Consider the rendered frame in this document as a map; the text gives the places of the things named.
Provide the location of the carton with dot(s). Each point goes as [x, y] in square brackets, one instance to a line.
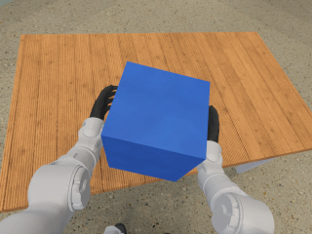
[157, 124]

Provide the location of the right robot upper arm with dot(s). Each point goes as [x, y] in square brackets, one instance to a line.
[237, 214]

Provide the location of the left robot foot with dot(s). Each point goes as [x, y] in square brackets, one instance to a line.
[121, 227]

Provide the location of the left robot forearm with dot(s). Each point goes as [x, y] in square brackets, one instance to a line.
[86, 151]

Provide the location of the robot right hand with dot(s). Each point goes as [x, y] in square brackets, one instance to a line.
[213, 125]

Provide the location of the robot left hand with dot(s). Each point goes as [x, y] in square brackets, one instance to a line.
[101, 106]

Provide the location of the robot left shin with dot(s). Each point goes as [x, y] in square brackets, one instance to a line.
[111, 228]

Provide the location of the table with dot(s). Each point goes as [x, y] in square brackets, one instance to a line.
[59, 77]

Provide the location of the left robot upper arm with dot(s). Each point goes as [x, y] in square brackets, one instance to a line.
[56, 192]

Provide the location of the right robot forearm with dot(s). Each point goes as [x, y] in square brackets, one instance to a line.
[212, 178]

